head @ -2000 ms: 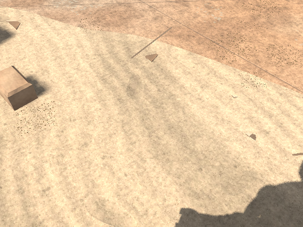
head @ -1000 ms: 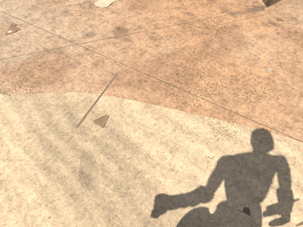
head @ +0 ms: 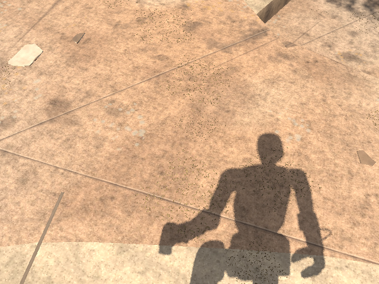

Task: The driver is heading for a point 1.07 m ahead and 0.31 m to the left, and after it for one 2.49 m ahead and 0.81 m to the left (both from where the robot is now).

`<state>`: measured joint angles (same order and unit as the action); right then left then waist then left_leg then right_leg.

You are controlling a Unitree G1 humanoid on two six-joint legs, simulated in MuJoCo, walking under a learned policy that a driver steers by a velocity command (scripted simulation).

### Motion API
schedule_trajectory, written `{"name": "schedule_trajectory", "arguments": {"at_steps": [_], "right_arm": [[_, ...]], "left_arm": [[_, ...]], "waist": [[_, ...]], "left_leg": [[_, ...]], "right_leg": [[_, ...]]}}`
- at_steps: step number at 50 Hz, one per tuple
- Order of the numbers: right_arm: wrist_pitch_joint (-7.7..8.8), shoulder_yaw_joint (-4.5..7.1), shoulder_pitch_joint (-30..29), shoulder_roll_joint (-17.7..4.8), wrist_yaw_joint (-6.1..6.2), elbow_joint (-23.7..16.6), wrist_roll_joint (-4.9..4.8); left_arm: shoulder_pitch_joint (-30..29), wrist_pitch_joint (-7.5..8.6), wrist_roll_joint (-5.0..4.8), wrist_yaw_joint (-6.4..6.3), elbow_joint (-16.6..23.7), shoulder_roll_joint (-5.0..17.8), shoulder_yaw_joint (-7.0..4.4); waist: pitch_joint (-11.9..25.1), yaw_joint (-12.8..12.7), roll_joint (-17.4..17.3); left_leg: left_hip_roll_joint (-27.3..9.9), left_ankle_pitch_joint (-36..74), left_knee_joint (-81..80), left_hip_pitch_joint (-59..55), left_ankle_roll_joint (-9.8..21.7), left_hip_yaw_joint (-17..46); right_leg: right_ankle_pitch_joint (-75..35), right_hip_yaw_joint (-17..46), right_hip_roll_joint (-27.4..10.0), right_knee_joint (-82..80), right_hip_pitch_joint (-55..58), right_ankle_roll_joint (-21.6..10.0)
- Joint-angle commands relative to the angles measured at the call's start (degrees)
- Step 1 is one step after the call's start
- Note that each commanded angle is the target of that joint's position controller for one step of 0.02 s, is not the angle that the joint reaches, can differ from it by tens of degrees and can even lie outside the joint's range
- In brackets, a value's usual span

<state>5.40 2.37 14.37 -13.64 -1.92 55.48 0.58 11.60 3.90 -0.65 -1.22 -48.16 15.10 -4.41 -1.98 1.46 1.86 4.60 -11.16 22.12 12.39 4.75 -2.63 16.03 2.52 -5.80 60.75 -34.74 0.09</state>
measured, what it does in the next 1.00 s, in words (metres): walks ahead, turning left: right foot, then left foot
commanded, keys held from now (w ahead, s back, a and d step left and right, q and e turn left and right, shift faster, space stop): w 0.40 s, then w+q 0.60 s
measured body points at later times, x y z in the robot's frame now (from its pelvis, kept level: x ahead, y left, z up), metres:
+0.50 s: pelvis +0.29 -0.06 +0.00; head +0.31 -0.07 +0.45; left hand +0.37 +0.21 -0.12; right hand +0.38 -0.34 -0.13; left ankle +0.30 +0.10 -0.66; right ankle +0.31 -0.14 -0.74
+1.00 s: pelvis +0.57 +0.03 +0.00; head +0.60 +0.05 +0.44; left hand +0.61 +0.33 -0.12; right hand +0.75 -0.21 -0.12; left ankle +0.59 +0.10 -0.74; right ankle +0.57 -0.15 -0.65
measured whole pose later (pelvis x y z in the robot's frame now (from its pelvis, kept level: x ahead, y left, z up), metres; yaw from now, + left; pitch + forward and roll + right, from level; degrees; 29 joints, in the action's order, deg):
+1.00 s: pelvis +0.57 +0.03 +0.00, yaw +17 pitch +2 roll +0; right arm 3.0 4.4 13.2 -15.8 -1.5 46.2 -0.5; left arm 10.1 6.8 -0.2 -0.2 -48.7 16.3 -3.0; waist -2.5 0.9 0.6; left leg 5.4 -9.2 25.4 17.8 5.6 0.8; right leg 20.7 2.4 -4.4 65.9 -27.5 0.2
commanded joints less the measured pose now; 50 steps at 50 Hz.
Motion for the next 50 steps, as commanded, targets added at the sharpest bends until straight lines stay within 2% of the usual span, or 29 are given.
{"name": "schedule_trajectory", "arguments": {"at_steps": [1, 5, 10, 12, 13, 14, 15, 16, 17, 18, 19, 20, 21, 23, 25, 31, 35, 37, 39, 40, 41, 42, 43, 44, 45, 46, 47, 48, 50], "right_arm": [[0.79, 2.20, -1.2, -10.1, 1.45, -3.2, -0.45], [0.17, 2.07, 2.6, -9.9, 2.03, -1.6, -1.46], [-1.32, 2.31, 7.5, -10.5, 2.11, 1.0, -1.54], [-1.89, 2.73, 6.8, -11.5, 2.38, 1.1, -1.60], [-2.09, 2.89, 5.6, -12.1, 2.49, 0.8, -1.66], [-2.35, 2.66, 4.3, -11.6, 2.53, 0.4, -1.68], [-2.29, 1.93, 3.4, -10.2, 2.57, -0.8, -1.07], [-1.14, 0.00, 9.8, -4.1, 2.02, -1.7, -0.44], [0.20, 0.24, 9.1, -6.0, 1.42, -0.8, -1.10], [1.05, 1.56, 3.7, -10.7, 0.99, -2.4, -2.73], [1.35, 1.61, -0.1, -10.8, 1.01, -3.3, -3.17], [1.13, 1.78, -1.5, -10.1, 1.30, -3.5, -2.47], [0.32, 2.11, -0.3, -9.5, 1.62, -2.9, -2.04], [-1.40, 1.73, 2.2, -6.5, 1.91, -2.1, -2.01], [-2.22, 1.84, 0.3, -6.2, 2.19, -3.1, -1.97], [-1.67, 1.62, -8.6, -4.9, 0.93, -6.7, -1.45], [-1.75, 0.83, -14.9, -3.9, -0.24, -10.3, -1.53], [-1.83, 0.86, -16.5, -4.4, -1.05, -12.2, -1.59], [-1.93, 1.54, -14.7, -5.9, -1.76, -13.3, -1.60], [-2.10, 2.35, -11.1, -7.3, -1.87, -13.0, -1.59], [-2.16, 3.80, -3.3, -9.6, -1.74, -11.4, -1.79], [-2.42, 5.90, 6.5, -14.0, -0.85, -9.2, -1.94], [-2.66, 7.43, 9.7, -20.6, 0.05, -8.8, -2.33], [-2.30, 6.12, 10.9, -17.6, 0.07, -10.0, -1.98], [-1.94, 5.11, 9.4, -14.0, 0.22, -10.0, -1.35], [-1.56, 4.67, 5.8, -12.1, 0.36, -10.7, -1.48], [-1.53, 4.12, 1.6, -10.3, 0.40, -11.7, -1.53], [-1.50, 3.53, -1.2, -8.7, 0.58, -12.9, -1.03], [-1.53, 3.55, -2.6, -9.1, 1.04, -14.0, -0.91]], "left_arm": [[-1.3, 0.37, 0.67, 0.10, 3.7, 3.6, -0.73], [-9.4, 1.06, 0.15, 1.13, 5.3, 1.4, 0.28], [-16.5, 1.53, -0.43, 2.72, 7.9, 2.4, 0.60], [-14.8, 1.77, -0.43, 3.19, 7.8, 4.0, 0.17], [-11.4, 1.83, -0.32, 3.16, 6.9, 5.5, -0.45], [-3.8, 1.82, -0.12, 2.92, 4.5, 7.6, -1.61], [6.9, 1.73, 0.61, 2.41, 1.7, 10.8, -2.77], [13.2, 1.36, 1.08, 2.10, 0.3, 16.3, -4.06], [14.0, 1.01, 0.27, 2.17, 0.0, 12.0, -2.70], [8.9, 1.02, -0.17, 2.04, 0.6, 9.3, -1.64], [4.2, 1.06, 0.09, 1.97, 1.6, 7.8, -1.09], [0.8, 1.18, 0.55, 2.22, 1.8, 6.2, -0.55], [-1.4, 1.53, 1.10, 2.34, 2.0, 4.6, -0.03], [-2.3, 2.21, 1.13, 2.56, 1.4, 4.7, -0.08], [-1.1, 2.73, 1.51, 2.14, 0.2, 6.3, -0.48], [1.7, 2.78, 1.36, 0.64, -1.8, 7.7, -0.51], [6.2, 1.67, 0.63, 0.31, -4.1, 8.8, -0.84], [7.0, 0.59, 0.23, 0.22, -4.6, 9.4, -1.14], [5.7, -0.43, -0.07, -0.27, -4.0, 11.0, -1.62], [5.0, -0.98, -0.05, -0.64, -3.6, 11.8, -1.84], [4.1, -1.60, 0.00, -1.00, -3.2, 11.8, -1.76], [4.5, -1.51, 0.36, -1.31, -2.2, 11.3, -1.35], [9.8, 0.23, 2.21, -0.06, 0.5, 3.3, 1.23], [6.6, 2.97, 0.72, 0.95, 1.0, 5.1, 1.37], [0.2, 4.59, -1.57, 1.69, 2.7, 8.5, 0.31], [-2.0, 5.35, -1.61, 1.63, 3.3, 8.1, 0.54], [-2.5, 5.33, -0.24, 1.16, 2.9, 8.1, 0.19], [-1.8, 4.65, 0.55, 0.84, 2.7, 8.6, -0.36], [-0.3, 3.13, 1.14, 0.76, 3.1, 7.5, -0.47]], "waist": [[2.8, -0.6, -4.3], [1.6, 2.1, -4.7], [-1.4, 3.6, -5.6], [-0.3, 1.4, -6.5], [2.0, -1.0, -7.3], [6.5, -5.1, -6.8], [13.9, -9.3, -4.6], [22.6, -7.7, 8.0], [25.3, -8.4, 10.7], [15.6, -8.1, 7.4], [9.2, -6.5, 3.9], [4.7, -4.6, 1.2], [3.1, -2.5, 2.1], [2.5, -0.6, 3.2], [1.1, -0.5, 2.4], [-0.8, -3.1, 1.0], [-2.9, -5.6, -0.3], [-3.2, -5.5, 0.3], [-1.0, -3.4, 2.2], [1.8, -1.2, 3.4], [5.9, 3.2, 3.0], [11.4, 7.5, -0.5], [17.8, 3.2, -15.1], [24.6, 4.8, -12.3], [17.7, 6.4, -9.2], [12.2, 4.6, -5.4], [7.9, 2.0, -2.3], [5.9, -0.3, -2.8], [4.8, -2.5, -3.9]], "left_leg": [[-17.1, 22.6, -12.4, -5.2, 8.8, 13.3], [-13.1, 22.4, -13.3, -6.5, 5.7, 6.4], [-17.5, 21.6, -10.5, -15.5, 6.0, 8.1], [-18.9, 28.7, -7.0, -18.3, 5.0, 8.3], [-18.5, 37.2, -3.0, -18.3, 4.3, 7.6], [-16.2, 43.1, 5.1, -16.1, 3.0, 5.8], [-13.5, 35.3, 18.7, -6.3, 1.4, 4.0], [-3.8, 7.0, 41.6, 17.2, -2.8, 1.0], [-1.7, -22.5, 50.3, 26.2, -2.6, 8.0], [-5.5, -20.1, 53.5, 31.4, -1.7, 8.9], [-8.6, -14.5, 51.1, 31.2, -1.4, 7.1], [-10.5, -10.6, 46.9, 29.0, -1.8, 6.2], [-12.3, -7.9, 43.9, 25.3, -2.1, 6.8], [-13.1, -5.5, 41.3, 21.3, -3.0, 6.8], [-13.1, -0.7, 38.0, 23.7, -3.9, 7.7], [-10.8, 18.3, 19.8, 23.8, -4.3, 5.3], [-10.0, 16.7, 13.5, 26.9, -3.0, 3.4], [-9.2, 10.9, 12.2, 28.6, -1.7, 1.9], [-6.6, 4.3, 12.0, 24.0, 0.2, -1.3], [-4.3, 1.4, 12.6, 18.5, 1.3, -3.1], [-1.8, 2.8, 10.1, 8.1, 3.1, -4.2], [-4.2, 4.9, 8.3, -9.1, 6.0, 2.7], [-19.4, -0.5, 6.1, -31.9, 16.8, 32.3], [-24.6, -4.9, -3.6, -38.4, 20.6, 50.7], [-22.3, -2.5, -4.5, -34.6, 16.8, 41.7], [-19.8, 1.5, -4.5, -26.3, 14.5, 33.8], [-17.5, 6.7, -5.4, -17.0, 13.0, 28.0], [-15.9, 11.2, -6.9, -10.1, 12.4, 24.5], [-14.4, 15.0, -9.0, -3.3, 12.7, 22.0]], "right_leg": [[-8.9, 1.0, -2.7, -9.7, -4.2, 0.7], [-21.5, -2.5, 0.8, -25.5, 0.6, 0.1], [-18.3, -2.6, 2.5, -31.8, -1.9, -1.8], [-13.7, -2.9, 3.4, -32.9, 1.3, -3.4], [-12.1, -4.1, 4.9, -33.4, 7.1, -4.5], [-13.7, -5.3, 6.2, -34.7, 18.1, -6.1], [-16.5, 0.5, 0.7, -31.6, 35.6, -9.3], [-10.1, 25.0, -13.7, -33.3, 58.5, -18.4], [-3.0, 38.6, -17.3, -41.0, 60.6, -20.7], [1.5, 31.3, -15.1, -42.9, 52.9, -17.7], [0.3, 23.9, -12.6, -45.0, 43.6, -15.7], [-3.0, 18.9, -10.4, -47.5, 35.2, -14.6], [-6.1, 14.7, -8.6, -49.5, 29.9, -13.3], [-8.7, 9.9, -7.8, -52.7, 24.3, -13.2], [-11.4, 5.6, -7.7, -54.7, 23.1, -13.3], [-17.1, -6.5, -5.3, -55.9, 25.4, -9.8], [-20.4, -9.0, -8.2, -53.7, 34.9, -9.2], [-26.6, -9.7, -10.1, -50.1, 40.2, -8.5], [-44.2, -11.3, -10.8, -43.5, 42.6, -7.2], [-54.2, -12.2, -10.5, -37.4, 42.7, -6.4], [-58.4, -13.8, -8.9, -26.9, 40.2, -4.9], [-48.3, -14.3, -6.7, -11.7, 29.0, -2.7], [-3.6, -12.6, 3.8, 10.5, 2.1, 1.5], [17.7, 0.1, 8.8, 18.9, -7.6, 1.0], [13.6, 2.9, 5.1, 19.7, -13.1, -0.6], [8.5, 2.3, 2.4, 15.3, -12.6, -1.5], [5.6, 1.9, 0.5, 9.8, -9.1, -1.1], [3.6, 2.0, -0.8, 6.2, -4.4, -0.6], [2.2, 1.4, -1.1, 1.3, -0.3, 1.1]]}}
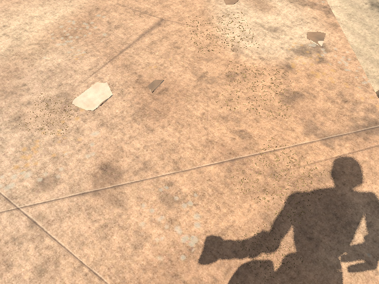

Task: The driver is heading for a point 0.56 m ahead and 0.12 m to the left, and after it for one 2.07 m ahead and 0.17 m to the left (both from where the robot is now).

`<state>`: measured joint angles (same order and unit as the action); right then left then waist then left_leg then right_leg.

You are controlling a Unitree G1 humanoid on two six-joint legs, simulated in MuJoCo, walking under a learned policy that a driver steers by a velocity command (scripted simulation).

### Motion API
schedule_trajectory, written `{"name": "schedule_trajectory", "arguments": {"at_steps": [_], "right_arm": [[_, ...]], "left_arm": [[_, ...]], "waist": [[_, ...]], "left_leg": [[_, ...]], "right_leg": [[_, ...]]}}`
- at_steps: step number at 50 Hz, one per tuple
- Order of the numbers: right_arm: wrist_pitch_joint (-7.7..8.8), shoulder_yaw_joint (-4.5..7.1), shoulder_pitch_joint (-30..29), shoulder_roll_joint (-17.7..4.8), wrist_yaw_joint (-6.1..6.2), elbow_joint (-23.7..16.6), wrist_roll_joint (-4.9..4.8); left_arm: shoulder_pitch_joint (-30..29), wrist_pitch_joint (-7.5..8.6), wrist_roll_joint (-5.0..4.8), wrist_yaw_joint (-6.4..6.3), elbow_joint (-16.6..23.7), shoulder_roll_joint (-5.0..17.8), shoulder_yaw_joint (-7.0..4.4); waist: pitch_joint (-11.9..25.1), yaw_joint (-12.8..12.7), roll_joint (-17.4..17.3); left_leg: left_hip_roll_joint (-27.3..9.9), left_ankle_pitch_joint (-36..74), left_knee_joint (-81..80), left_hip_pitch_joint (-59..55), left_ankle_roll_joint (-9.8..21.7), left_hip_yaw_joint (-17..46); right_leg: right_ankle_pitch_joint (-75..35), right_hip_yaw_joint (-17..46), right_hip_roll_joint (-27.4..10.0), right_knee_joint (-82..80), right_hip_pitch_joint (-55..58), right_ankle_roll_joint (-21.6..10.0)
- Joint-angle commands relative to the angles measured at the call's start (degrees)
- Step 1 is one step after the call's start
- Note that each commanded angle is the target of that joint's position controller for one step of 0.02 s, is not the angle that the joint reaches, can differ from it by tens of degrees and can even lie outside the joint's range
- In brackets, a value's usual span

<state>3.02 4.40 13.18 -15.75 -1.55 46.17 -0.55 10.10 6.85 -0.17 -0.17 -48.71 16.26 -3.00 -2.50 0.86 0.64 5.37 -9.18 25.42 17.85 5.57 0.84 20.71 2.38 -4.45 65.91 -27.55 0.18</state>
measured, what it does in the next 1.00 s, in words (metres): walks ahead, turning left: right foot, then left foot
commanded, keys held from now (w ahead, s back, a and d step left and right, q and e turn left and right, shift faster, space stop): w+q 0.80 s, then w+e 0.20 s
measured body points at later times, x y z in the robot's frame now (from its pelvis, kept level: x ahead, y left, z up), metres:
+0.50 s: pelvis +0.29 -0.05 +0.00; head +0.31 -0.05 +0.45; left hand +0.31 +0.25 -0.11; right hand +0.48 -0.29 -0.11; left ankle +0.24 +0.09 -0.65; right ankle +0.33 -0.15 -0.74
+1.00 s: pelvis +0.52 +0.11 +0.00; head +0.54 +0.14 +0.45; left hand +0.47 +0.41 -0.12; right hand +0.76 -0.06 -0.10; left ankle +0.51 +0.19 -0.74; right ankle +0.58 -0.05 -0.65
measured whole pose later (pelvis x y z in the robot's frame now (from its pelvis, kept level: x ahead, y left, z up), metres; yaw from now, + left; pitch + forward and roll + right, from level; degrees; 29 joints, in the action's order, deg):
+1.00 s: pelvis +0.52 +0.11 +0.00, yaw +30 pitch +1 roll +0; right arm 3.2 3.6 13.8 -15.0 -1.7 39.6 0.3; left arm 12.2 4.3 -1.8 0.8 -47.9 17.9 -3.1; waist -2.8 -0.1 2.0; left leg 3.5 -10.8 25.2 15.7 4.8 -4.0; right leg 18.5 1.2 -7.2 67.4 -30.7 0.0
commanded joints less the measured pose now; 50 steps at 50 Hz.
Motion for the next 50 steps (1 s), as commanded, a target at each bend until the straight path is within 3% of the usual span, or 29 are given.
{"name": "schedule_trajectory", "arguments": {"at_steps": [1, 3, 6, 9, 12, 14, 15, 16, 17, 18, 19, 20, 22, 24, 27, 32, 36, 38, 39, 40, 41, 42, 43, 44, 45, 46, 47, 50], "right_arm": [[0.92, 1.77, -1.0, -7.9, 1.02, -4.8, 0.09], [0.91, 2.33, 0.6, -9.7, 1.82, -4.7, -0.17], [0.40, 2.52, 3.0, -9.9, 2.42, -4.5, -0.57], [0.00, 2.54, 6.0, -9.7, 2.48, -3.6, -0.88], [-0.42, 2.47, 6.5, -9.1, 2.84, -3.6, -0.82], [-0.71, 2.13, 5.5, -8.0, 2.87, -4.3, -0.48], [-0.56, 1.12, 5.3, -5.4, 2.65, -5.2, -0.13], [-0.19, 0.08, 10.4, -1.9, 2.58, -6.6, -0.43], [0.24, -0.31, 13.8, -2.9, 2.52, -7.7, -1.47], [0.14, 0.97, 10.9, -8.5, 2.52, -6.8, -1.82], [-0.22, 1.39, 5.8, -9.8, 2.51, -7.6, -1.36], [-0.44, 1.46, 3.4, -9.2, 2.46, -8.3, -0.81], [-1.06, 1.63, 3.3, -7.2, 2.00, -8.9, -0.92], [-1.70, 1.25, 2.9, -5.1, 1.76, -9.6, -1.14], [-1.93, 0.93, 0.3, -4.2, 1.58, -11.3, -0.78], [-1.13, 0.07, -7.3, -2.6, -0.16, -13.5, -0.76], [-1.20, -0.02, -12.3, -2.8, -1.43, -16.1, -0.94], [-1.41, 0.83, -10.9, -4.6, -1.72, -16.7, -0.65], [-1.64, 1.63, -7.8, -6.1, -1.65, -16.2, -0.51], [-1.81, 2.99, -0.4, -8.3, -1.41, -14.4, -0.60], [-2.13, 4.64, 9.0, -11.0, -0.44, -11.7, -0.63], [-2.08, 5.38, 12.0, -16.7, 0.71, -10.7, -0.78], [-1.29, 4.29, 13.0, -15.3, 0.41, -12.0, -0.77], [-0.60, 3.03, 11.6, -11.6, -0.10, -11.3, 0.11], [-0.12, 2.51, 8.4, -10.4, -0.09, -11.0, 0.20], [0.26, 1.79, 4.4, -8.4, -0.06, -10.7, 0.32], [0.72, 1.11, 1.6, -6.3, -0.01, -10.7, 0.76], [2.34, 1.09, -0.4, -6.2, 0.17, -9.4, 1.19]], "left_arm": [[0.9, -0.33, 0.89, -0.39, 4.0, 5.5, -1.74], [-3.1, -0.74, 1.08, -0.56, 5.6, 4.4, -1.33], [-9.5, -0.43, 0.73, -0.05, 7.4, 3.0, -0.58], [-13.2, -0.02, -0.25, 0.55, 9.2, 4.2, -0.75], [-12.0, 0.69, -0.44, 1.10, 9.4, 6.9, -1.59], [-5.6, 1.27, -0.22, 1.02, 7.7, 8.3, -2.47], [1.1, 1.59, 0.74, 0.73, 6.7, 10.3, -3.28], [8.7, 1.41, 1.81, 0.31, 5.9, 15.0, -4.43], [11.6, 0.50, 0.66, 0.78, 4.2, 15.0, -4.67], [8.6, 0.25, -0.09, 0.79, 5.7, 9.7, -3.25], [5.8, -0.28, 0.11, 0.56, 6.3, 7.5, -2.59], [3.1, -0.60, 0.61, 0.52, 6.3, 6.4, -2.11], [0.8, -0.59, 1.10, 0.34, 5.8, 4.8, -1.54], [1.0, -0.13, 0.69, 0.36, 5.0, 5.4, -1.85], [1.8, 0.09, 0.66, 0.20, 3.9, 7.4, -2.64], [3.4, -0.94, 0.26, -0.19, 3.0, 9.1, -3.04], [6.4, -2.29, -0.81, -0.18, 1.6, 11.2, -3.66], [6.0, -3.02, -1.45, -0.42, 1.6, 12.8, -4.19], [5.9, -3.42, -1.74, -0.65, 1.7, 13.8, -4.49], [5.1, -3.86, -1.95, -0.86, 1.9, 14.0, -4.49], [6.4, -3.71, -1.45, -0.99, 1.6, 11.9, -3.55], [11.3, -2.78, 1.52, -0.06, 3.6, 4.2, -0.82], [11.1, -0.86, -0.03, 0.81, 3.6, 4.8, -0.11], [4.4, -0.04, -2.97, 1.30, 4.7, 10.0, -1.70], [1.3, 0.30, -3.42, 1.33, 5.8, 9.1, -1.28], [0.8, 0.04, -2.27, 0.97, 5.0, 8.5, -1.25], [2.4, -0.75, -1.57, 0.86, 4.2, 8.8, -1.61], [6.2, -3.32, -1.55, 0.69, 2.2, 6.4, -1.42]], "waist": [[4.8, -2.1, -2.9], [3.4, -1.2, -3.2], [2.7, 1.6, -4.8], [2.5, 3.1, -5.8], [2.8, 1.7, -7.1], [4.8, -1.9, -7.9], [10.4, -5.1, -5.8], [19.3, -5.2, 5.7], [22.3, -4.0, 20.1], [14.7, -5.2, 11.7], [8.9, -5.6, 6.9], [5.0, -4.5, 4.4], [2.3, -2.2, 6.2], [1.8, -1.8, 6.1], [1.6, -1.9, 3.7], [-0.2, -4.7, 2.6], [-2.2, -5.7, 2.7], [-0.4, -3.6, 4.2], [2.0, -1.3, 5.3], [5.8, 3.2, 4.8], [10.8, 7.8, 2.3], [16.2, 4.2, -13.1], [27.1, 4.6, -13.2], [20.5, 6.9, -6.2], [13.4, 5.4, -5.2], [8.9, 2.9, -2.5], [6.9, 0.7, -3.7], [4.7, -2.1, -4.2]], "left_leg": [[-14.6, 14.8, -12.9, -6.5, 11.9, 16.9], [-13.0, 15.2, -13.5, -3.6, 10.8, 14.2], [-10.0, 9.3, -12.6, -1.2, 7.8, 11.7], [-11.3, 4.2, -10.7, -3.2, 6.5, 15.2], [-13.6, 2.4, -5.5, -8.5, 5.4, 20.5], [-12.0, 5.2, 0.5, -8.7, 3.7, 21.4], [-8.8, 4.9, 10.8, -5.3, 1.8, 18.6], [-1.8, -8.2, 29.8, 9.6, -2.1, 11.3], [-1.1, -26.0, 43.3, 23.5, -3.6, 8.2], [-4.7, -22.1, 48.8, 28.1, -3.9, 9.7], [-6.8, -17.4, 49.6, 28.5, -4.1, 7.6], [-8.6, -13.7, 47.4, 26.6, -4.2, 6.7], [-11.5, -10.1, 43.3, 22.4, -4.2, 6.3], [-12.3, -8.1, 40.9, 22.0, -4.7, 5.1], [-12.8, -2.2, 34.7, 24.7, -5.7, 5.0], [-11.6, 10.5, 18.9, 21.4, -5.2, 0.4], [-10.1, 7.2, 12.2, 20.7, -3.2, -2.6], [-7.2, 1.3, 10.8, 16.1, -1.0, -5.3], [-5.0, -1.7, 10.7, 11.1, 0.4, -6.9], [-2.5, -0.5, 7.9, 1.4, 2.2, -7.9], [-2.5, 3.2, 5.2, -15.8, 4.5, -4.5], [-18.4, 3.0, 5.4, -38.0, 11.7, 20.7], [-27.8, -6.4, -5.5, -43.3, 18.9, 45.3], [-26.4, -5.2, -7.3, -38.6, 15.0, 37.1], [-24.4, -1.4, -7.4, -29.7, 12.6, 28.2], [-22.0, 3.4, -8.3, -21.1, 10.6, 21.4], [-20.1, 7.2, -9.9, -15.1, 9.5, 16.5], [-18.8, 10.5, -15.4, -7.6, 9.1, 8.9]], "right_leg": [[-4.1, 0.8, -2.2, -6.8, -6.9, 2.0], [-10.7, 0.0, -1.0, -15.2, -6.8, 3.5], [-23.0, -0.5, 2.0, -29.3, -2.3, 3.8], [-26.4, 0.5, 3.6, -35.2, 0.2, 3.4], [-21.1, 2.4, 3.4, -38.2, 1.9, 1.6], [-18.0, 1.1, 3.7, -40.7, 10.2, -0.7], [-16.7, 4.4, -0.7, -39.7, 21.7, -3.3], [-9.9, 21.8, -13.2, -40.7, 42.0, -9.7], [5.2, 43.3, -20.8, -47.3, 48.5, -15.0], [13.2, 39.3, -19.0, -49.4, 42.8, -13.1], [9.2, 30.2, -16.7, -49.6, 35.7, -10.7], [1.9, 23.3, -14.2, -50.8, 28.7, -10.0], [-6.4, 14.4, -11.1, -53.6, 21.4, -9.2], [-11.3, 9.2, -10.7, -55.9, 19.9, -10.1], [-18.9, 3.4, -11.4, -57.4, 21.6, -11.2], [-24.4, -7.2, -9.4, -57.3, 23.8, -9.1], [-29.6, -10.2, -11.6, -55.1, 30.0, -7.9], [-46.4, -12.3, -12.0, -49.2, 32.6, -6.8], [-56.2, -13.3, -11.9, -43.4, 33.2, -6.3], [-60.8, -14.8, -10.7, -33.5, 31.3, -5.2], [-53.3, -15.1, -9.0, -20.4, 21.3, -3.4], [-5.1, -14.4, -2.1, 0.7, -3.3, -0.4], [14.2, -2.2, 4.4, 12.9, -12.5, 0.2], [9.9, 1.3, 1.2, 15.0, -17.7, -0.6], [5.7, 0.6, -1.2, 11.7, -18.0, -1.5], [1.6, 0.5, -3.7, 7.3, -15.3, -1.3], [-1.3, 1.3, -5.2, 4.2, -11.4, -1.0], [-6.4, 1.7, -5.5, 0.8, -7.0, 0.5]]}}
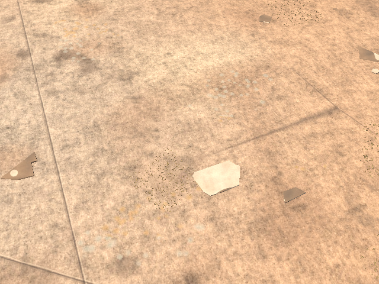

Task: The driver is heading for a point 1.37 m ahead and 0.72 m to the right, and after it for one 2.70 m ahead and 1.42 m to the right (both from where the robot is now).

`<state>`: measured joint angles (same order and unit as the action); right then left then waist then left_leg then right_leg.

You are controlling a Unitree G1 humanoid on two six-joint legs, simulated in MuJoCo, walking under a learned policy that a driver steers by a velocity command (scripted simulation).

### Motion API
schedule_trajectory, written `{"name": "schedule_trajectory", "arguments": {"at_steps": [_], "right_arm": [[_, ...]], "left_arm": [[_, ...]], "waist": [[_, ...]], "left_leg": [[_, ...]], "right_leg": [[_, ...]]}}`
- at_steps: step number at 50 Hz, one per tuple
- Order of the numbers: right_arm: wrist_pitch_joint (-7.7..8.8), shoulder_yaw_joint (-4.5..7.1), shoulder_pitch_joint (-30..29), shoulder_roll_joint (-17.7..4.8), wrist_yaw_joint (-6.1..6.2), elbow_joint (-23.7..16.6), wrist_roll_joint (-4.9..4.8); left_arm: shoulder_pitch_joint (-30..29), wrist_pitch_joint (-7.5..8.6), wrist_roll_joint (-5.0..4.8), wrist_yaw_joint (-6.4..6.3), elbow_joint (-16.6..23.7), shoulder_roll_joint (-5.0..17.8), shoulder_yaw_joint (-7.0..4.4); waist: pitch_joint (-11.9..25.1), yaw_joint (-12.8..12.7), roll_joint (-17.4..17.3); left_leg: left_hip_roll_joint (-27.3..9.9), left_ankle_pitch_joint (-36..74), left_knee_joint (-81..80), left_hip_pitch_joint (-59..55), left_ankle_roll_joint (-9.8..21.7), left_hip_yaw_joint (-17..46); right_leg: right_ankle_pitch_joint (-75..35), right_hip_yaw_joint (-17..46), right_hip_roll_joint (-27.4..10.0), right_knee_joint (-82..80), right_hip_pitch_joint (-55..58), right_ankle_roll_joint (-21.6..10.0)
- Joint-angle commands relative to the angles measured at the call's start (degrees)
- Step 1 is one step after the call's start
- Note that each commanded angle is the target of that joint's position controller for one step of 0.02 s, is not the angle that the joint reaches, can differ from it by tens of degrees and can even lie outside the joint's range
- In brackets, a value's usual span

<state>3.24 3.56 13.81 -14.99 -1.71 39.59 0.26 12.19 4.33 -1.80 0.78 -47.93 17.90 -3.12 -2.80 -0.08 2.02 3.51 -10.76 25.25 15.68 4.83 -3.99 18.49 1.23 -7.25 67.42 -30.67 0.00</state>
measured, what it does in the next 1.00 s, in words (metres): walks ahead, turning right: right foot, then left foot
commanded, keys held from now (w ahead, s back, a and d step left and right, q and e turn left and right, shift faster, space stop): w+e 1.00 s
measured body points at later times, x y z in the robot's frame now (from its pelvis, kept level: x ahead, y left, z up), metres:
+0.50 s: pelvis +0.29 -0.08 -0.01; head +0.33 -0.10 +0.44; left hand +0.49 +0.15 -0.11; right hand +0.33 -0.38 -0.12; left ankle +0.21 +0.09 -0.64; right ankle +0.33 -0.16 -0.74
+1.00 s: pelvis +0.58 -0.12 +0.00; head +0.60 -0.12 +0.45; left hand +0.83 +0.05 -0.11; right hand +0.54 -0.42 -0.09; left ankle +0.66 -0.05 -0.74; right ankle +0.46 -0.20 -0.65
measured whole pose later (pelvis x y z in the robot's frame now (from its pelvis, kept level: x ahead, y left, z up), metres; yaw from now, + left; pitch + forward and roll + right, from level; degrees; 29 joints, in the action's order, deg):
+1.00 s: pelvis +0.58 -0.12 +0.00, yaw -34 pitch +2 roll +1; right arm 5.7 3.3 12.7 -14.9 -0.2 41.5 0.7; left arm 17.0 1.1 -1.5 -0.2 -39.4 18.0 -4.0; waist -0.4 0.7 2.9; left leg 1.0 -11.1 26.0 16.6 1.1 -2.6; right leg 20.5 3.7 -0.6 68.8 -28.5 -0.5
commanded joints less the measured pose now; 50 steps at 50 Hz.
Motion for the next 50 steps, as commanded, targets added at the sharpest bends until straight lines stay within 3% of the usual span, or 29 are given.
{"name": "schedule_trajectory", "arguments": {"at_steps": [1, 4, 8, 13, 16, 17, 18, 19, 20, 21, 22, 23, 24, 25, 27, 30, 33, 36, 39, 41, 42, 43, 44, 45, 46, 47, 48, 50], "right_arm": [[2.59, 2.10, -0.8, -7.3, 0.48, -2.1, 0.63], [2.96, 2.13, 0.5, -7.2, 1.29, -0.3, 1.08], [2.90, 2.21, 1.3, -8.1, 1.92, 1.2, 0.66], [0.96, 2.96, 5.2, -9.4, 2.47, 4.2, -0.48], [-0.57, 3.59, 3.4, -11.8, 3.48, 3.8, -0.89], [-1.09, 3.64, 2.7, -12.4, 3.82, 3.6, -0.88], [-1.26, 3.34, 1.7, -12.2, 4.13, 3.4, -1.11], [-0.47, 2.08, 3.8, -9.1, 4.19, 2.3, 0.36], [1.43, -0.02, 8.2, -2.6, 2.98, -0.1, 0.83], [3.75, 0.84, 2.3, -8.0, 1.76, -0.5, -1.20], [4.81, 0.96, -2.3, -9.0, 1.25, -2.1, -2.90], [5.28, 0.71, -3.6, -8.1, 1.53, -2.3, -2.09], [5.03, 1.26, -4.0, -8.9, 1.96, -2.0, -0.45], [4.36, 1.51, -2.9, -9.0, 1.93, -1.9, -0.01], [3.09, 1.43, -1.1, -7.9, 2.02, -1.8, 0.44], [2.20, 0.49, -5.4, -5.7, 2.28, -3.2, 0.78], [2.62, -0.23, -11.7, -4.4, 1.81, -4.3, 0.39], [3.28, 0.15, -15.2, -5.7, 1.08, -5.4, -0.62], [4.11, 1.23, -13.6, -8.1, 0.55, -5.3, -0.91], [4.72, 2.50, -5.5, -9.9, 0.90, -3.4, -0.49], [4.96, 3.37, 2.4, -12.8, 1.40, -2.8, 0.62], [4.25, 4.53, 8.0, -18.0, 1.42, -1.1, 1.54], [3.86, 3.94, 8.5, -14.1, 1.08, -0.8, -0.08], [3.51, 2.77, 5.8, -9.9, 1.35, -1.6, -0.29], [3.02, 2.16, 3.0, -8.5, 1.52, -1.8, 0.16], [2.73, 1.67, 1.1, -7.3, 1.59, -1.4, 0.44], [2.74, 1.25, 0.2, -6.3, 1.74, -1.1, 0.72], [3.09, 1.25, -0.1, -5.9, 1.79, -0.3, 0.31]], "left_arm": [[3.1, -1.26, 0.12, -0.48, 1.6, 4.2, -1.24], [-0.6, -1.27, 0.39, -0.50, 2.6, 3.2, -1.22], [-6.3, -0.54, 0.62, 0.79, 4.4, 1.2, -0.45], [-12.1, -0.41, 0.74, 2.72, 8.3, 0.6, 0.11], [-8.4, -0.80, 0.73, 3.43, 9.4, 3.2, -1.12], [-2.7, -1.01, 0.65, 3.26, 8.5, 5.3, -2.22], [6.2, -1.10, 0.57, 2.57, 6.7, 8.4, -3.94], [13.3, -1.75, 0.49, 1.21, 5.7, 13.8, -5.50], [10.5, -1.30, 0.08, 1.27, 7.2, 16.1, -5.63], [11.7, -1.07, 0.43, 1.44, 7.7, 11.4, -4.30], [10.0, -0.71, 0.69, 1.25, 7.7, 8.8, -3.67], [6.5, -0.43, 0.65, 1.26, 8.2, 7.8, -3.30], [3.2, -0.32, 0.76, 1.03, 8.9, 5.7, -2.70], [1.6, -0.36, 1.49, 0.71, 10.0, 5.2, -2.36], [0.7, -0.32, 1.38, 0.24, 10.7, 5.8, -2.57], [1.9, -0.47, 1.01, -0.83, 10.4, 8.1, -3.23], [4.0, -1.23, 0.52, -1.43, 9.9, 8.3, -3.40], [7.0, -1.92, 0.20, -1.57, 9.0, 8.3, -3.47], [7.1, -2.30, 0.40, -1.76, 9.1, 7.8, -3.51], [5.7, -2.31, 0.72, -1.65, 9.9, 5.7, -2.88], [5.6, -2.02, 1.34, -1.40, 10.9, 2.3, -1.60], [13.8, -1.37, 0.30, -1.40, 12.6, -1.7, -0.37], [14.4, -1.22, -0.68, -1.51, 11.7, 3.8, -1.02], [8.4, -1.54, -0.45, -1.54, 11.9, 7.7, -2.11], [4.4, -1.87, 0.32, -1.61, 12.7, 7.8, -2.31], [2.3, -1.91, 0.92, -1.45, 13.5, 7.2, -2.45], [2.2, -2.10, 0.67, -1.05, 13.9, 6.3, -2.58], [3.1, -2.73, 0.04, -0.62, 14.0, 3.9, -2.24]], "waist": [[3.7, -1.0, -5.1], [1.5, 0.1, -4.6], [-0.6, 2.5, -4.4], [-2.7, 4.7, -4.2], [1.9, 1.1, -7.6], [5.4, -2.2, -8.1], [10.0, -7.4, -6.6], [16.1, -8.8, 2.6], [22.8, -2.7, 14.2], [24.7, -7.3, 6.0], [16.8, -7.2, 3.2], [10.2, -4.2, -2.7], [7.6, -2.2, -3.0], [6.2, -0.5, -1.4], [5.3, 1.1, -0.6], [3.6, 0.2, 0.0], [3.5, -2.8, 2.1], [3.7, -4.3, 3.1], [4.0, -2.6, 4.8], [7.1, 2.1, 5.2], [14.2, 5.6, 0.3], [21.4, 2.5, -17.6], [20.1, 3.5, -17.9], [12.5, 5.3, -11.4], [8.0, 4.9, -7.6], [4.7, 4.0, -6.8], [3.4, 2.6, -8.1], [2.8, 1.6, -9.3]], "left_leg": [[-16.8, 13.1, -16.4, -4.8, 9.5, 11.3], [-15.5, 15.1, -17.5, -7.0, 7.6, 5.0], [-14.9, 14.8, -18.9, -9.2, 5.1, -1.3], [-18.8, 23.5, -14.3, -21.3, 4.2, -3.8], [-19.3, 50.3, -3.6, -24.5, 2.0, -5.9], [-18.5, 56.6, 4.6, -23.4, 0.9, -6.7], [-16.1, 53.4, 17.2, -17.5, -1.1, -8.1], [-12.6, 28.5, 35.7, -2.8, -3.7, -8.2], [1.3, -21.5, 55.9, 21.2, -7.4, 1.2], [-1.7, -20.9, 58.2, 27.6, -5.5, 11.6], [-4.2, -16.8, 55.5, 30.3, -4.1, 10.8], [-6.8, -13.0, 49.3, 29.0, -3.8, 10.0], [-8.6, -10.9, 44.1, 25.5, -4.2, 9.6], [-9.3, -9.7, 42.5, 21.9, -4.7, 9.7], [-9.6, -8.6, 37.5, 19.7, -6.5, 8.7], [-8.5, -0.2, 26.1, 18.6, -9.0, 6.7], [-5.4, 12.4, 12.5, 13.8, -9.6, 6.0], [-3.7, 14.4, 6.2, 11.8, -9.1, 7.1], [-3.6, 8.8, 3.0, 9.3, -6.8, 8.6], [-4.3, 7.8, 0.1, -2.5, -3.8, 7.8], [-12.9, 4.1, 0.9, -15.8, -0.2, 15.8], [-26.4, -5.9, -3.6, -34.6, 9.6, 41.8], [-28.8, -21.4, -7.3, -34.6, 10.9, 52.1], [-25.8, -22.8, -8.4, -28.3, 8.0, 43.0], [-23.0, -15.5, -8.6, -21.5, 5.9, 34.2], [-20.7, -8.5, -9.7, -15.8, 5.2, 28.2], [-18.9, -3.8, -11.0, -12.2, 4.6, 23.4], [-17.7, 0.5, -13.5, -9.3, 4.8, 17.7]], "right_leg": [[-6.5, 3.6, -2.4, -2.5, -5.3, 1.2], [-16.0, 5.2, -0.9, -11.2, -9.6, 2.0], [-27.0, 1.4, 1.0, -24.8, -7.7, 1.1], [-20.1, -1.9, 2.5, -31.9, -12.3, -1.8], [-10.4, -6.8, 7.2, -31.8, -4.2, -5.1], [-8.5, -7.8, 9.5, -31.9, 3.4, -6.6], [-12.1, -6.9, 11.3, -35.8, 17.2, -8.9], [-15.3, 9.1, 1.3, -36.0, 34.7, -12.9], [-5.7, 43.1, -11.4, -44.5, 52.4, -25.6], [-1.4, 44.2, -11.2, -49.3, 54.1, -23.5], [-2.9, 35.5, -9.3, -49.7, 48.1, -20.8], [-8.8, 29.1, -6.9, -50.1, 38.4, -18.9], [-14.7, 24.4, -4.9, -50.7, 31.5, -17.9], [-18.9, 22.4, -3.7, -52.0, 26.4, -18.0], [-23.7, 19.5, -2.5, -53.6, 21.2, -18.3], [-25.7, 14.2, 0.4, -54.3, 15.7, -16.7], [-20.0, 11.8, 3.5, -52.8, 13.6, -13.4], [-14.9, 15.9, 1.9, -50.0, 16.7, -12.3], [-12.5, 21.7, -0.2, -44.9, 21.3, -10.9], [-15.3, 21.0, 2.5, -37.3, 19.7, -8.3], [-10.5, 16.7, 5.9, -23.0, 14.2, -6.1], [13.6, 8.7, 14.3, -3.2, -5.4, -2.0], [15.1, 9.0, 9.8, 5.9, -14.6, -1.1], [9.6, 8.7, 7.5, 8.6, -16.6, -0.7], [5.3, 6.7, 5.6, 7.9, -15.4, -0.4], [2.5, 6.5, 4.2, 5.3, -14.0, -0.3], [0.6, 6.4, 2.7, 3.3, -11.6, -0.3], [-0.5, 5.0, 1.7, 0.5, -9.5, -0.1]]}}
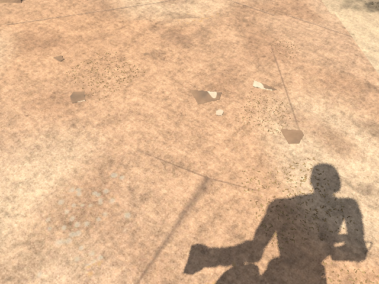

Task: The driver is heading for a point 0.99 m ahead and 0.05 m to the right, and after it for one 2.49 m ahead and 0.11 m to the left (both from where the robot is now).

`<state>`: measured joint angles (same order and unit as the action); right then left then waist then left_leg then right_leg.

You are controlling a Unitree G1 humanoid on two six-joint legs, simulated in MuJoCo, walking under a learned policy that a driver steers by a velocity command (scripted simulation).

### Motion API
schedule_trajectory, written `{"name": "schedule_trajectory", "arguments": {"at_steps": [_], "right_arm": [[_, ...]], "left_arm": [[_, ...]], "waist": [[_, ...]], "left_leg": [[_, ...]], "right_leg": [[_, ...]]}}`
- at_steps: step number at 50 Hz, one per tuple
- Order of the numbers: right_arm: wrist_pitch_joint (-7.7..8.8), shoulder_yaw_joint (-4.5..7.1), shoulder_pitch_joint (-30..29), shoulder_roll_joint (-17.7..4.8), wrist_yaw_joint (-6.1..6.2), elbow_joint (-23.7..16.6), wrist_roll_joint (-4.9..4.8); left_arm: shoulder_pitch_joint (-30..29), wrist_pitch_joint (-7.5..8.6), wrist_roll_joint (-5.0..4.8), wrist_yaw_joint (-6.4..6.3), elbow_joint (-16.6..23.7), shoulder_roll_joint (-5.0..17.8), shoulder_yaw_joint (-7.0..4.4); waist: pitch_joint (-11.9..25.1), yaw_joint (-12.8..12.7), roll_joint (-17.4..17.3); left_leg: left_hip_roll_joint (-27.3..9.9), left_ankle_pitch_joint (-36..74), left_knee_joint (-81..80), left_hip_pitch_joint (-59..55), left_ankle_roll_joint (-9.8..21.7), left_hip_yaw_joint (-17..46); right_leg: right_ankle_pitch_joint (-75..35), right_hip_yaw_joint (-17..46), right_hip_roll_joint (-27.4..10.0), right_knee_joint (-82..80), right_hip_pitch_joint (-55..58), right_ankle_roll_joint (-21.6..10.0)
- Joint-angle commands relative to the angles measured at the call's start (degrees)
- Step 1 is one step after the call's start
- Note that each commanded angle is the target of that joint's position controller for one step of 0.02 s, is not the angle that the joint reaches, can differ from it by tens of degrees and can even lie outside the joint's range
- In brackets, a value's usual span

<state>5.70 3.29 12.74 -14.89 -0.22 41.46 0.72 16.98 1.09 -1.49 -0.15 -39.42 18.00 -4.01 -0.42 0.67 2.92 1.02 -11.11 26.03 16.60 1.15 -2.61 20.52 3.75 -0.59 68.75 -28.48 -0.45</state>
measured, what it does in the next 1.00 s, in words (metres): walks ahead: right foot, then left foot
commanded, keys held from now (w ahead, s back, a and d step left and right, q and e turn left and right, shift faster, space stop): w+e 0.16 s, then w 0.84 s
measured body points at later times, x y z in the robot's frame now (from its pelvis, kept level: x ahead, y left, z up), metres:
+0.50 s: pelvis +0.26 -0.08 +0.00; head +0.30 -0.09 +0.45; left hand +0.46 +0.15 -0.10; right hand +0.29 -0.37 -0.13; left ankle +0.21 +0.09 -0.64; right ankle +0.29 -0.17 -0.74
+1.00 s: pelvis +0.56 -0.07 +0.00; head +0.59 -0.06 +0.45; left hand +0.68 +0.19 -0.13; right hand +0.62 -0.36 -0.11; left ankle +0.63 +0.00 -0.74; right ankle +0.43 -0.19 -0.65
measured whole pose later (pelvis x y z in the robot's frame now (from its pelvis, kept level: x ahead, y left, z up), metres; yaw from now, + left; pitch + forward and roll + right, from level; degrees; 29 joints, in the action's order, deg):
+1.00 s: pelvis +0.56 -0.07 +0.00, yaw -12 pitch +2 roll +0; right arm 4.9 2.3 10.7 -15.8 -2.1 46.0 0.2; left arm 17.8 3.8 -1.1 -0.1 -45.9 17.0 -3.2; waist -1.5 0.0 1.5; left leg 1.4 -9.4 28.5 21.0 3.3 -2.7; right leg 22.2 2.0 -1.6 65.5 -22.7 -1.8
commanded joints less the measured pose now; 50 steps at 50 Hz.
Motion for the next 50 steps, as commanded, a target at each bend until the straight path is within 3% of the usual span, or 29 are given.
{"name": "schedule_trajectory", "arguments": {"at_steps": [1, 4, 8, 11, 13, 15, 17, 18, 19, 20, 21, 22, 23, 24, 26, 28, 30, 33, 38, 41, 42, 43, 44, 45, 46, 47, 48, 49, 50], "right_arm": [[0.82, 1.74, 1.1, -6.7, 0.29, -1.6, -0.38], [0.88, 2.54, 1.6, -9.0, 0.41, 0.0, -0.19], [0.16, 2.76, 1.9, -10.4, 0.68, 1.4, -0.50], [-0.48, 2.85, 5.5, -11.4, 0.41, 3.6, -1.31], [-1.07, 3.12, 6.8, -12.4, 0.12, 4.8, -2.06], [-1.67, 3.49, 6.6, -14.1, 0.22, 5.6, -2.70], [-2.22, 3.00, 6.2, -13.8, 0.70, 6.0, -2.76], [-1.87, 1.70, 6.4, -11.0, 0.92, 4.8, -1.16], [-0.62, -0.95, 13.2, -3.6, -0.05, 2.7, -0.05], [0.71, 0.35, 7.9, -9.3, -0.59, 3.8, -2.11], [1.26, 0.97, 1.8, -11.0, -0.78, 1.4, -3.83], [1.52, 0.64, 0.1, -10.0, -0.40, 1.1, -3.19], [1.35, 0.83, -0.3, -9.9, -0.12, 1.5, -1.88], [0.72, 0.96, 1.4, -9.7, -0.24, 2.0, -1.64], [-0.58, 0.65, 3.6, -7.6, -0.33, 2.9, -1.54], [-1.41, 0.30, 1.4, -6.3, -0.13, 2.3, -0.96], [-1.47, -0.09, -2.4, -5.6, -0.20, 1.3, -0.62], [-0.88, -0.72, -8.3, -4.5, -0.95, 0.2, -0.98], [-0.35, -0.64, -14.4, -5.8, -2.28, -2.1, -1.55], [-0.06, 0.05, -11.4, -7.5, -2.66, -1.7, -1.33], [0.00, 0.87, -6.5, -8.8, -2.46, -0.3, -1.17], [-0.03, 2.23, 2.2, -11.5, -1.96, 2.2, -1.00], [-0.12, 3.47, 9.6, -17.0, -1.56, 3.1, 0.11], [-0.39, 3.48, 12.7, -16.9, -2.03, 4.3, -0.78], [-0.35, 2.09, 11.0, -12.3, -1.99, 3.9, -1.73], [-0.43, 1.59, 6.9, -10.8, -1.77, 3.3, -1.56], [-0.54, 1.25, 3.3, -9.8, -1.63, 2.6, -0.92], [-0.44, 0.75, 1.0, -8.1, -1.67, 2.3, -0.27], [-0.23, 0.42, -0.1, -7.2, -1.66, 2.2, 0.21]], "left_arm": [[-2.3, 0.22, -0.18, 0.39, 6.0, 2.9, -1.12], [-5.2, -0.08, 0.29, 0.55, 7.1, 1.9, -0.66], [-10.7, 0.58, 0.20, 1.79, 7.9, 0.9, -0.12], [-15.9, 1.09, 0.13, 2.65, 9.4, -0.4, 0.53], [-17.6, 1.27, 0.07, 3.08, 10.4, 0.2, 0.38], [-15.9, 1.33, 0.59, 3.21, 10.6, 2.1, -0.48], [-1.9, 1.11, 0.88, 2.58, 6.7, 6.4, -3.05], [7.7, 0.56, 0.90, 1.54, 4.7, 10.6, -4.53], [7.1, 0.87, 0.73, 1.30, 4.4, 16.3, -4.86], [8.9, 1.31, 0.77, 1.53, 4.9, 10.7, -3.42], [6.1, 1.90, 1.09, 1.71, 4.1, 8.8, -2.62], [2.5, 2.22, 0.85, 1.68, 3.9, 7.4, -2.11], [-0.7, 2.38, 1.08, 1.74, 3.9, 5.5, -1.52], [-2.5, 2.65, 1.70, 1.72, 4.3, 4.1, -1.03], [-3.5, 3.40, 1.56, 1.63, 3.7, 4.0, -1.08], [-3.2, 4.04, 1.40, 1.32, 2.5, 5.2, -1.39], [-2.1, 4.08, 1.37, 0.81, 1.4, 5.7, -1.52], [-0.1, 3.77, 1.14, 0.33, -0.2, 6.7, -1.68], [4.3, 3.08, 0.28, 0.16, -3.8, 8.1, -2.22], [3.8, 2.20, 0.22, -0.26, -4.9, 8.9, -2.56], [2.9, 1.82, 0.29, -0.40, -4.9, 8.9, -2.45], [3.4, 1.53, 0.79, -0.61, -4.8, 7.1, -1.70], [8.3, 1.97, 1.63, -0.59, -3.1, 2.5, -0.07], [11.7, 3.06, 1.35, -0.31, -3.7, -0.4, 0.95], [6.5, 3.87, 0.10, 0.12, -3.3, 5.4, -0.36], [1.4, 4.32, -0.70, 0.25, -1.7, 6.8, -0.68], [-1.4, 4.48, -0.13, -0.02, -1.2, 6.4, -0.58], [-2.0, 4.21, 0.54, -0.15, -1.2, 5.9, -0.83], [-0.5, 3.70, 0.64, -0.13, -1.6, 5.1, -0.87]], "waist": [[-0.1, 0.7, -9.7], [-0.6, 0.8, -7.5], [-1.8, 2.7, -6.7], [-3.5, 4.5, -5.9], [-4.6, 4.2, -6.3], [-2.8, 1.7, -7.8], [5.6, -6.5, -7.6], [12.4, -10.3, -2.6], [20.3, -3.7, 12.2], [23.6, -8.2, 5.0], [14.0, -8.1, 4.2], [9.0, -5.8, 1.1], [5.7, -3.8, 0.5], [4.8, -1.6, 1.3], [4.2, 0.4, 1.0], [1.7, 0.7, 0.2], [0.0, -0.3, -0.3], [-1.7, -2.6, 0.0], [-3.6, -4.4, 0.5], [-1.7, -2.0, 1.8], [1.3, 1.0, 1.7], [7.4, 4.6, 0.4], [17.1, 4.5, -9.2], [22.4, 3.9, -20.6], [16.9, 5.6, -14.6], [9.7, 4.9, -11.2], [5.5, 3.6, -7.5], [2.8, 1.9, -7.2], [2.8, 0.2, -8.6]], "left_leg": [[-15.5, 3.0, -15.3, -9.7, 9.1, 14.2], [-16.8, 9.2, -16.9, -11.0, 10.2, 9.2], [-15.0, 13.6, -16.9, -12.5, 8.2, 0.5], [-15.7, 14.2, -16.9, -14.3, 7.8, -1.7], [-17.2, 18.0, -15.7, -17.5, 7.7, -2.0], [-17.9, 34.4, -10.2, -20.4, 6.9, -3.4], [-15.0, 46.6, 7.3, -16.0, 4.2, -7.3], [-12.7, 28.8, 24.1, -2.0, 1.9, -7.9], [-2.1, -21.1, 44.8, 20.0, -1.5, -3.4], [-2.6, -23.0, 51.0, 24.8, -1.0, 6.9], [-4.8, -18.5, 51.5, 29.1, -0.4, 6.1], [-7.3, -13.2, 47.5, 28.0, -0.1, 5.6], [-8.7, -10.2, 43.8, 25.3, -0.5, 5.4], [-9.8, -7.9, 42.0, 21.2, -0.7, 6.0], [-10.0, -5.9, 38.7, 18.2, -1.7, 5.7], [-10.1, -2.2, 33.9, 19.7, -3.0, 5.4], [-10.0, 4.8, 26.5, 21.2, -3.6, 5.3], [-8.0, 14.9, 14.4, 18.7, -3.3, 4.0], [-5.9, 14.9, 5.5, 18.6, -1.0, 4.3], [-4.2, 8.3, 3.3, 14.0, 1.5, 2.9], [-2.3, 7.5, 2.1, 6.8, 2.8, 0.9], [-2.6, 8.9, 3.2, -6.1, 4.6, 1.2], [-16.0, 7.0, 4.3, -27.5, 11.4, 19.9], [-22.7, -6.2, -5.6, -37.7, 17.2, 42.9], [-21.5, -14.9, -8.5, -34.8, 14.8, 41.5], [-20.0, -13.8, -9.6, -27.3, 12.7, 34.0], [-18.1, -8.7, -10.7, -19.7, 11.9, 28.4], [-16.2, -3.3, -12.4, -13.6, 11.5, 24.3], [-15.1, 0.0, -13.8, -10.1, 11.4, 21.9]], "right_leg": [[-3.3, 2.1, -5.3, -2.4, -12.2, 0.6], [-8.6, 1.9, -6.1, -8.7, -14.6, 1.6], [-19.9, -1.1, -5.4, -21.3, -12.0, 1.1], [-20.3, -3.4, -3.9, -28.9, -8.9, -0.4], [-16.5, -4.3, -2.8, -32.3, -8.2, -2.0], [-11.2, -6.5, -0.1, -34.9, -2.9, -4.2], [-15.4, -8.7, 4.0, -39.9, 18.7, -7.3], [-19.1, 2.3, -3.9, -37.2, 37.2, -10.1], [-10.3, 33.6, -19.7, -42.8, 53.5, -20.8], [-5.7, 39.1, -21.0, -48.5, 52.7, -20.8], [-10.5, 29.2, -18.6, -49.4, 45.9, -18.2], [-15.9, 22.2, -16.0, -50.0, 37.7, -16.2], [-21.0, 17.2, -14.0, -51.3, 30.5, -15.2], [-23.4, 14.3, -12.6, -53.2, 25.6, -14.9], [-24.4, 11.8, -12.2, -56.8, 21.0, -15.6], [-25.8, 8.6, -12.0, -59.2, 18.4, -15.8], [-25.4, 5.5, -10.8, -60.2, 18.3, -14.8], [-22.4, 1.5, -8.9, -60.7, 18.0, -12.5], [-19.9, 2.6, -12.5, -58.0, 25.4, -11.0], [-29.6, 2.9, -13.8, -52.6, 30.1, -9.1], [-38.7, 1.2, -11.9, -46.3, 30.0, -7.9], [-40.5, -1.3, -8.6, -35.0, 26.1, -6.1], [-23.6, -4.3, -2.7, -13.8, 8.7, -2.5], [12.5, 0.0, 5.0, -0.2, -6.7, -0.3], [12.3, 4.2, 1.7, 5.5, -13.5, -1.1], [6.9, 2.3, -1.3, 4.8, -16.0, -1.8], [2.0, 0.8, -3.7, 2.1, -14.6, -1.9], [-1.4, 0.9, -5.6, -1.2, -11.9, -1.8], [-3.5, 1.2, -6.6, -2.6, -8.5, -1.6]]}}
Next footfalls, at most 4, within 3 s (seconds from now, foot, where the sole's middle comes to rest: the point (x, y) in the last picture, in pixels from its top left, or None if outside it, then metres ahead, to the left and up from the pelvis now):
0.36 right None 0.33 -0.18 -0.77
0.86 left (189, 235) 0.67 0.00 -0.77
1.40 right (260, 182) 0.91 -0.30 -0.77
1.94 left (201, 129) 1.21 -0.06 -0.77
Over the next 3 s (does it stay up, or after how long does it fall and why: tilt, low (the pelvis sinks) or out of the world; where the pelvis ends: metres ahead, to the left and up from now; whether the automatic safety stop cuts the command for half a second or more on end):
stays up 1.65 -0.01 -0.01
